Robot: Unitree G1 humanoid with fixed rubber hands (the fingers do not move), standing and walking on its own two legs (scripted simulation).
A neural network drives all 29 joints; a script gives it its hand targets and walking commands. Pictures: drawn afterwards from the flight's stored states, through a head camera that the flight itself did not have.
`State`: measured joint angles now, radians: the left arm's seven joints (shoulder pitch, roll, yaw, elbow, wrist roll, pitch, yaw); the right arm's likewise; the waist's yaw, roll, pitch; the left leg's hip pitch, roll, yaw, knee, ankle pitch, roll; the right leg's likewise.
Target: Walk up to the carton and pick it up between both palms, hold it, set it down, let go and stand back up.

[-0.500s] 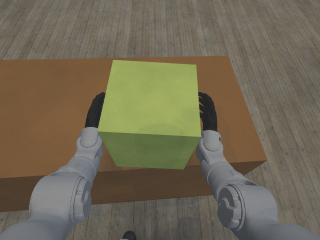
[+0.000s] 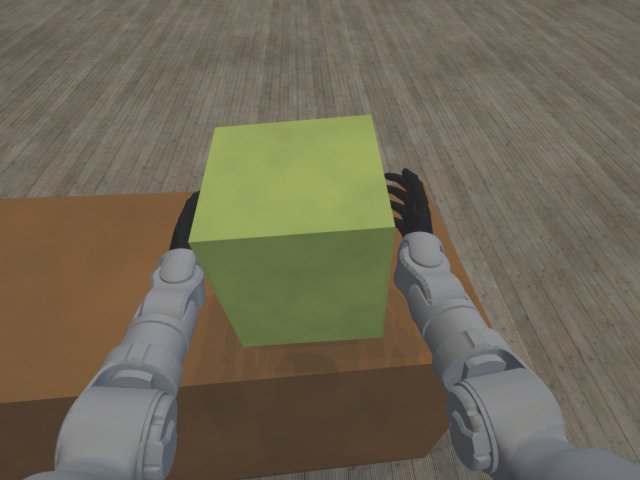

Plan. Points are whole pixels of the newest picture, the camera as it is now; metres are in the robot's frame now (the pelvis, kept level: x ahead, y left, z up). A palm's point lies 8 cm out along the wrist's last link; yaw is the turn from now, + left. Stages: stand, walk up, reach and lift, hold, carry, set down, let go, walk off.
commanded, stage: reach and lift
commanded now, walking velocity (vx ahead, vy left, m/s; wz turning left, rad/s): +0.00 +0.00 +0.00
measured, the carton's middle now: (303, 237) +0.42 +0.01 +0.08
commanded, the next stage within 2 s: hold in 1.76 s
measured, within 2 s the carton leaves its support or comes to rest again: neither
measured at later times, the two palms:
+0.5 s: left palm (178, 254) +0.36 +0.16 +0.12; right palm (422, 251) +0.35 -0.14 +0.12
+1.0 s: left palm (177, 240) +0.35 +0.15 +0.15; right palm (434, 232) +0.35 -0.15 +0.16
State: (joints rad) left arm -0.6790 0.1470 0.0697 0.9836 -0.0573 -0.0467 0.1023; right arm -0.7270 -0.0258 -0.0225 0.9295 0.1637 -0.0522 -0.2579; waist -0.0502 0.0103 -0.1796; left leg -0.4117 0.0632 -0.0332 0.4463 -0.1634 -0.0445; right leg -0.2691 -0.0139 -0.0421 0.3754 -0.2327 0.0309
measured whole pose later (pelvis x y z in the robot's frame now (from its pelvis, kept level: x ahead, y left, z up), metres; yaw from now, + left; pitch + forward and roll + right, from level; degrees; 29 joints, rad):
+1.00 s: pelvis -0.02 +0.00 +0.01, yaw +0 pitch -6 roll -1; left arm -0.55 -0.02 0.25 0.27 0.28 0.54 0.01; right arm -0.66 -0.03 -0.03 0.65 0.17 0.20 -0.21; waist -0.08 -0.06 0.04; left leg -0.11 0.05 -0.02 0.33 -0.11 -0.04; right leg 0.02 -0.03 -0.04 0.28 -0.19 0.04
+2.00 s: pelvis -0.02 +0.00 +0.01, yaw +0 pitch -7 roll -1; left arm -0.57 -0.01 0.26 0.16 0.29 0.67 0.00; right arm -0.70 -0.06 0.00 0.57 0.24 0.32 -0.24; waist -0.09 -0.05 0.01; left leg -0.10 0.05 -0.02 0.32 -0.11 -0.04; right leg 0.02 -0.03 -0.03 0.28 -0.19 0.04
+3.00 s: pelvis -0.02 +0.00 +0.01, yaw +0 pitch -7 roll -1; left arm -0.54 -0.02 0.26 0.07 0.30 0.73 -0.02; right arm -0.68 -0.05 0.02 0.49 0.25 0.37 -0.26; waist -0.09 -0.05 0.02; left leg -0.08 0.05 -0.02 0.32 -0.11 -0.04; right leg 0.04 -0.03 -0.03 0.28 -0.19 0.03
